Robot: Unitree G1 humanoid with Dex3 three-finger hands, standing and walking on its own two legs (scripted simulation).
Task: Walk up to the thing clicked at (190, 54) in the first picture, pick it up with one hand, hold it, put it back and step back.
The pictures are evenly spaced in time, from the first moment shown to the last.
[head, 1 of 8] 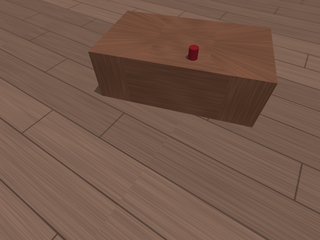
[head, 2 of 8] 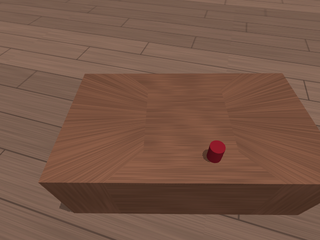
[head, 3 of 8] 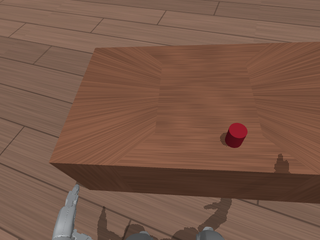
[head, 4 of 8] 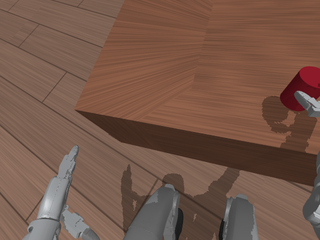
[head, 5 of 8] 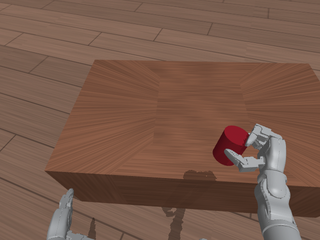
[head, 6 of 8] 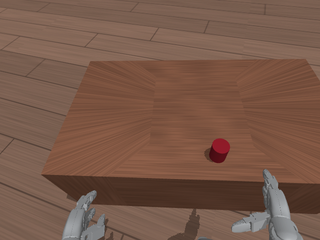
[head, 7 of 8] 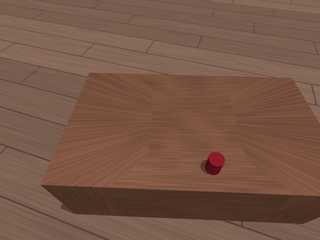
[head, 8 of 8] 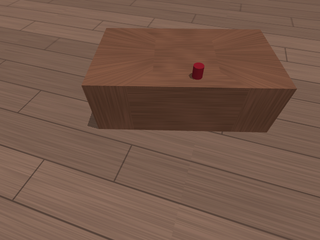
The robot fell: no
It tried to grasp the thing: yes
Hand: right
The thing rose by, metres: 0.28
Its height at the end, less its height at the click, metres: +0.00
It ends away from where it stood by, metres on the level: 0.05
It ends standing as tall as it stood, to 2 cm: yes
